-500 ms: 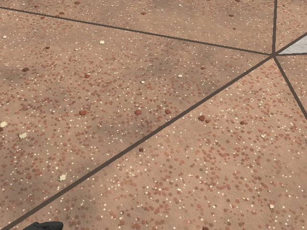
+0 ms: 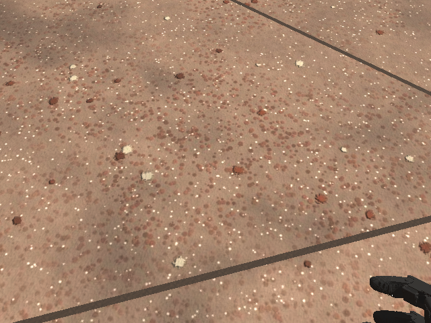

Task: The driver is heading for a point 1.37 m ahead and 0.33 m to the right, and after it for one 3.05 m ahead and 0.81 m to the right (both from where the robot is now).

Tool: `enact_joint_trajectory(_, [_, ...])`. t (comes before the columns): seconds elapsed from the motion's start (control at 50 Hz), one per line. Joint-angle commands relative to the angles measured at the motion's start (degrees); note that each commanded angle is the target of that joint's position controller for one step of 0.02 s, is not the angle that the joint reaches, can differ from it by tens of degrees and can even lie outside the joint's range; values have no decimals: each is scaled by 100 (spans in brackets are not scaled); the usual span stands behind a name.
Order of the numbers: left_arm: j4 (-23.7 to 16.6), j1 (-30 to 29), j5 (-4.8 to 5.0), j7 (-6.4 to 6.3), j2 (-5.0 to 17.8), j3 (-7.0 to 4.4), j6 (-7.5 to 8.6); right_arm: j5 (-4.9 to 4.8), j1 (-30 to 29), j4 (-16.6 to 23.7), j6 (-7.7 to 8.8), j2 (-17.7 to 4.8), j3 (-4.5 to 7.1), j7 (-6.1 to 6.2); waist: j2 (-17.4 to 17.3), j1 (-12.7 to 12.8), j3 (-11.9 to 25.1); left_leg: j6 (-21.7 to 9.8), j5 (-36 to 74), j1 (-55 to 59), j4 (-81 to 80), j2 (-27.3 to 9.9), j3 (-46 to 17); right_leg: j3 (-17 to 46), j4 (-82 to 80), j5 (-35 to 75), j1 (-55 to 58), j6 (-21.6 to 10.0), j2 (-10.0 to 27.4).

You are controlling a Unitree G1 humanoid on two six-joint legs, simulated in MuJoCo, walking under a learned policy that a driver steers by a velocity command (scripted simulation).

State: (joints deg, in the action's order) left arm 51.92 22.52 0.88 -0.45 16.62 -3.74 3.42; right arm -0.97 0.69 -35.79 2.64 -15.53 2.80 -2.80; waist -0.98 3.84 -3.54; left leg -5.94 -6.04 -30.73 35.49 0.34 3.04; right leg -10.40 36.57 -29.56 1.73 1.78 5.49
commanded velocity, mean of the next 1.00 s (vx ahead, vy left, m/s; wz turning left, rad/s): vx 0.50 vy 0.00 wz -0.37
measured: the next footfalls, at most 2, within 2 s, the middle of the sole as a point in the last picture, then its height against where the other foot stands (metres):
right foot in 0.52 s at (294, 320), level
left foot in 1.00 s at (263, 215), level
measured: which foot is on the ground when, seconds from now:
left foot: down 0.00-0.54, up 0.56-0.98, down 1.00-1.00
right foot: up 0.00-0.50, down 0.52-1.00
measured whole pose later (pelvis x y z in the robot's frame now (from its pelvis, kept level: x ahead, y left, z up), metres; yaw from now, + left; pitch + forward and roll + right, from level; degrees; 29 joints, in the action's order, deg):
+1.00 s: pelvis +0.58 -0.10 +0.01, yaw -27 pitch +2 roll -1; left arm 41.9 20.2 0.6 -0.3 17.4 -4.0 2.4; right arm -0.2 4.8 -39.8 6.5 -16.3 2.2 -2.0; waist -1.6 3.6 0.1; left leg -1.5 -2.2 -27.7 28.2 -0.2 -0.2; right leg 8.5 27.2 -26.2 -2.5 -2.5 -4.4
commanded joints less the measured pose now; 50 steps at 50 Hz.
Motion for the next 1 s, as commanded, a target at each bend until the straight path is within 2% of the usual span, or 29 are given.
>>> enact_joint_trajectory(0.02, [-478, 49, 179, 111, 755, -16, 332, 106, 2540, -143, 27, -1342, 432, 161, -539, -1325, 2938, -1574, -935, 5523, -1461, -2452, -4648, 1751, 4260, -573, -3997, -304, -510])
enact_joint_trajectory(0.04, [-758, -597, 352, 115, 951, -104, 356, 126, 2189, -265, 86, -1141, 355, 137, -497, -1255, 1838, -1241, -493, 4769, -1602, -2210, -3491, 1660, 4308, -144, -4499, -331, -262])
enact_joint_trajectory(0.06, [-808, -752, 270, 73, 832, -67, 357, 87, 1797, -305, 131, -961, 302, 137, -255, -968, 1215, -1002, -60, 3857, -1704, -1958, -2691, 1566, 3846, 423, -4422, -345, 48])
enact_joint_trajectory(0.08, [-750, -768, 123, 39, 791, -94, 309, 109, 1439, -312, 169, -730, 247, 127, -218, -735, 857, -846, 223, 3109, -1864, -1723, -2135, 1527, 3512, 783, -4159, -309, 229])
enact_joint_trajectory(0.12, [-578, -293, 113, 37, 628, -105, 95, 171, 1090, -316, 283, -486, 209, 95, -404, -361, 705, -749, 331, 2306, -2343, -1507, -1479, 1614, 3298, 1294, -3478, -266, 403])
enact_joint_trajectory(0.16, [-563, -257, 117, 19, 426, -78, -54, 165, 1007, -444, 405, -513, 239, 99, -256, -233, 469, -745, 629, 1992, -2674, -1482, -993, 1643, 3073, 1542, -3523, -182, 421])
enact_joint_trajectory(0.2, [-663, -528, 92, -1, 381, -78, -97, 213, 1060, -569, 445, -568, 270, 156, -184, -263, 239, -655, 896, 2002, -2813, -1403, -527, 1736, 2692, 2045, -3892, -103, 392])
enact_joint_trajectory(0.3, [-913, -1295, 36, 146, 223, -2, 1, 192, 1208, -726, 421, -707, 290, 275, -102, -526, -6, -367, 1143, 2331, -2931, -1174, 407, 1369, 916, 3594, -3952, -137, 188])
enact_joint_trajectory(0.4, [-1399, -2134, 25, 348, 150, 78, 16, 71, 1735, -969, 208, -933, 369, 340, -19, -858, -267, -316, 1832, 3530, -2555, -1578, 649, 949, 70, 3138, -4490, -380, 42])
enact_joint_trajectory(0.42, [-1490, -2190, 29, 393, 177, 70, 17, 51, 1742, -977, 145, -979, 383, 358, -55, -828, -239, -280, 2267, 3726, -2363, -1636, 705, 834, -6, 2868, -4480, -455, -34])
enact_joint_trajectory(0.46, [-1589, -1993, 43, 440, 337, -12, -13, 28, 1617, -924, 41, -1151, 422, 414, -292, -593, 85, -149, 4146, 3936, -1684, -1653, 856, 492, -27, 2273, -3908, -666, -389])
enact_joint_trajectory(0.48, [-1565, -1649, 53, 437, 483, -92, -40, 16, 1557, -892, -10, -1233, 438, 446, -432, -362, 356, -82, 5046, 3960, -1096, -1633, 905, 341, 29, 1957, -3400, -799, -617])
enact_joint_trajectory(0.5, [-1452, -987, 70, 406, 732, -227, -59, 5, 1486, -870, -52, -1281, 439, 468, -470, 28, 730, 20, 5348, 3742, -152, -1540, 959, 300, -91, 1881, -2496, -973, -838])
enact_joint_trajectory(0.52, [-1253, -55, 69, 317, 1073, -416, -84, -15, 1388, -828, -36, -1212, 392, 489, -274, 561, 1197, 244, 4539, 2920, 1242, -1291, 1056, 576, -560, 2300, -949, -1223, -899])
enact_joint_trajectory(0.54, [-1176, 331, 53, 200, 1717, -578, -123, 183, 1888, -591, 80, -522, 189, 440, 1077, 245, 1772, 604, 279, 554, 3379, -570, 944, 2985, -504, 2316, 1253, -1996, 510])
enact_joint_trajectory(0.56, [-1362, 243, 37, 240, 1701, -512, -38, 135, 1865, -436, 331, -371, 55, 341, 1212, 95, 2648, 710, -2883, -880, 4656, 392, -417, 5877, -1536, 1584, 2303, -2865, 1412])
enact_joint_trajectory(0.58, [-1364, 210, -9, 262, 1254, -387, 11, -101, 1118, -291, 499, -848, 180, 246, 621, 413, 2218, 568, -2503, -1524, 4753, 25, -982, 5304, -1879, 1534, 2120, -2484, 1288])
enact_joint_trajectory(0.6, [-1364, -79, 10, 258, 1052, -333, 50, -163, 880, -179, 582, -836, 153, 225, 372, 237, 1455, 461, -2001, -1633, 4298, -226, -908, 4487, -1911, 1812, 1307, -2248, 1081])
enact_joint_trajectory(0.62, [-1426, -486, 37, 252, 873, -275, 58, -40, 878, -233, 597, -792, 155, 264, -24, -70, 961, 480, -1677, -1366, 3744, -466, -844, 3843, -1935, 2347, 397, -2047, 814])
enact_joint_trajectory(0.64, [-1523, -778, -3, 228, 687, -213, 59, 75, 954, -276, 546, -870, 208, 291, 44, -281, 732, 542, -1458, -952, 3350, -621, -829, 3408, -2042, 2869, -285, -1965, 625])
enact_joint_trajectory(0.66, [-1619, -912, -59, 204, 643, -189, 56, 109, 1064, -281, 465, -875, 229, 284, 185, -426, 667, 611, -1315, -624, 3189, -681, -830, 3240, -2173, 3116, -722, -1953, 499])
enact_joint_trajectory(0.72, [-1615, -889, -32, 105, 831, -242, 79, 180, 1063, -233, 298, -656, 176, 310, 249, -518, 549, 905, -942, -409, 2419, -657, -631, 2730, -2340, 3750, -1425, -1949, 288])
enact_joint_trajectory(0.8, [-1530, -632, 29, -14, 953, -282, 5, 170, 181, -13, 301, -408, 50, 290, 508, -181, 410, 1065, 579, -56, 536, -335, -508, 2251, -2201, 3198, -1794, -1559, -150])
enact_joint_trajectory(0.84, [-1453, -417, 22, -25, 932, -269, -22, 102, -102, 19, 347, -420, 31, 217, 622, 14, 457, 1059, 1128, 188, -63, -188, -447, 2314, -2143, 2776, -1675, -1458, -78])
enact_joint_trajectory(0.9, [-1296, -161, 21, -12, 841, -229, -23, 55, -213, 47, 429, -581, 73, 109, 717, 106, 420, 833, 1105, 106, -489, -238, -544, 2617, -1833, 2494, -1038, -1390, 297])
enact_joint_trajectory(0.94, [-1245, -167, -14, -2, 887, -241, -32, 45, -111, 59, 454, -702, 120, 74, 843, 22, 328, 579, 615, 59, -575, -256, -499, 2773, -1656, 2784, -644, -1309, 569])
enact_joint_trajectory(0.96, [-1234, -222, -24, 3, 902, -246, -47, 42, 52, 33, 462, -749, 146, 71, 904, -90, 312, 434, 372, 216, -655, -208, -398, 2746, -1499, 3213, -515, -1244, 613])
enact_joint_trajectory(0.98, [-1248, -301, -27, 2, 852, -225, -59, 61, 474, -88, 471, -860, 218, 88, 858, -329, 482, 256, 303, 744, -828, -57, -235, 2548, -1024, 4110, -433, -1128, 444])
enact_joint_trajectory(1.0, [-1282, -305, -71, -9, 696, -160, -63, 105, 1181, -253, 487, -1073, 312, 106, 643, -638, 1022, -5, 578, 1785, -689, -243, -467, 2198, 24, 4583, -626, -960, 135])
